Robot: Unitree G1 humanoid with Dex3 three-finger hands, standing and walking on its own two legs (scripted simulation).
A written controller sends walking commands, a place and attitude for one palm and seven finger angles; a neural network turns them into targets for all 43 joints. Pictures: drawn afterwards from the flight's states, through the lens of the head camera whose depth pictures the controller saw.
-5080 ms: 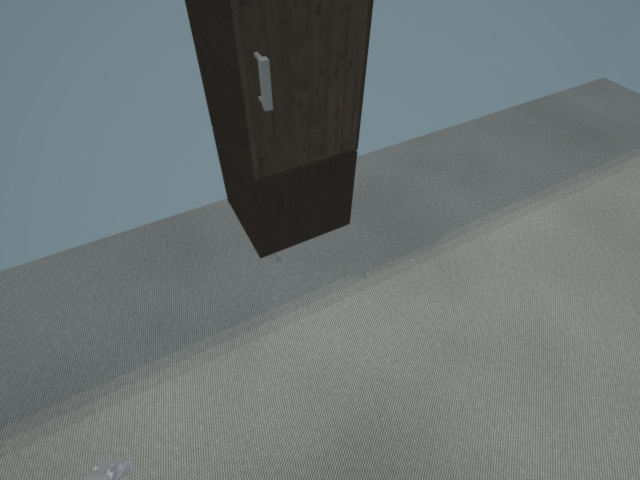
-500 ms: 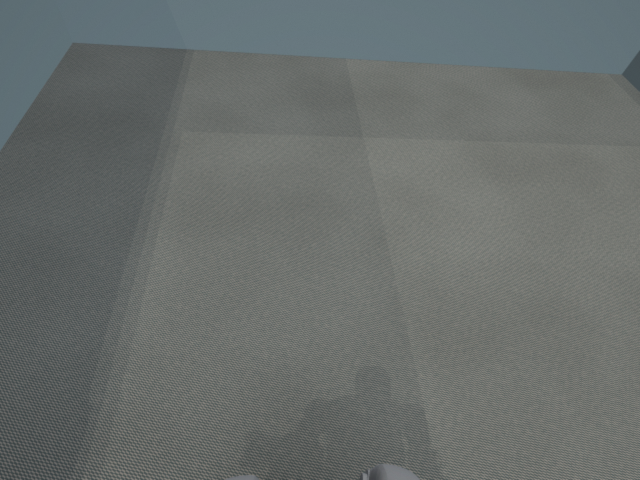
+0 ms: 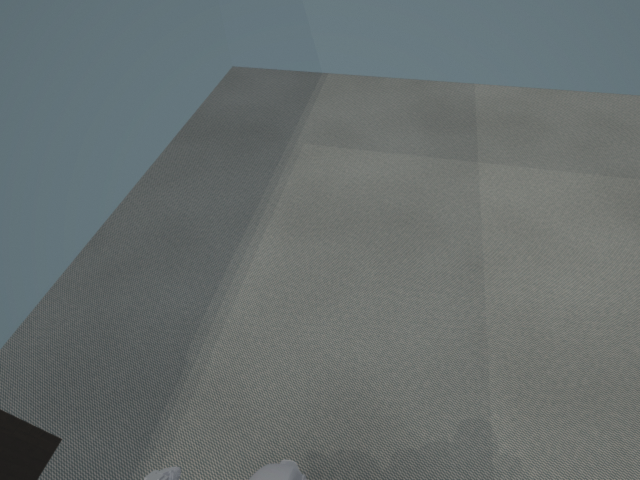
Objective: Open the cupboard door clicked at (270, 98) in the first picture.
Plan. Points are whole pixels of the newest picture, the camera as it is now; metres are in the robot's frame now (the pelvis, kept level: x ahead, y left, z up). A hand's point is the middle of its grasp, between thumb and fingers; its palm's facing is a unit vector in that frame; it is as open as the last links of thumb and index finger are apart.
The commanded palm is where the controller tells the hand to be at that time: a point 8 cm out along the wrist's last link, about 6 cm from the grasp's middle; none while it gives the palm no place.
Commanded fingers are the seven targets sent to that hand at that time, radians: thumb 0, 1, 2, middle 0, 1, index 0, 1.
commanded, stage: turn to face it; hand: left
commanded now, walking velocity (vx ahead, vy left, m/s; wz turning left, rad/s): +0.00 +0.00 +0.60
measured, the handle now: out of the picture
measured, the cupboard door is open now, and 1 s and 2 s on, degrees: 0 0 0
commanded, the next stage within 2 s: none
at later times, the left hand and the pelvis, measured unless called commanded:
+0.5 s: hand out of the picture -0.07 +0.27 -0.18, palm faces +0.35 -0.90 -0.25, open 7.4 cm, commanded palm none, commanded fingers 0.00 0.90 0.90 -0.20 -0.30 -0.20 -0.30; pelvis -0.03 +0.04 +0.00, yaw +18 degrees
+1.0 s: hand out of the picture -0.05 +0.23 -0.13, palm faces +0.56 -0.78 -0.29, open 7.4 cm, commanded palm none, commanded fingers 0.00 0.90 0.90 -0.20 -0.30 -0.20 -0.30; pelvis -0.03 +0.00 +0.00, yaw +36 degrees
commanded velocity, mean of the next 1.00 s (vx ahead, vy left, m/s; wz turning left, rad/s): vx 0.00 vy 0.00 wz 0.60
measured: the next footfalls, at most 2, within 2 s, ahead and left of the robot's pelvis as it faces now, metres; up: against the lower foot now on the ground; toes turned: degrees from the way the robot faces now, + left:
left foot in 0.36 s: -0.02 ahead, +0.15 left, +0.00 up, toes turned +21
right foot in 0.86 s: +0.06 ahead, -0.07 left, +0.00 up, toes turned +30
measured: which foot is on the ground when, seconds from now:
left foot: up 0.00-0.34, down 0.36-0.86, up 0.88-1.00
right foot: down 0.00-0.36, up 0.38-0.84, down 0.86-1.00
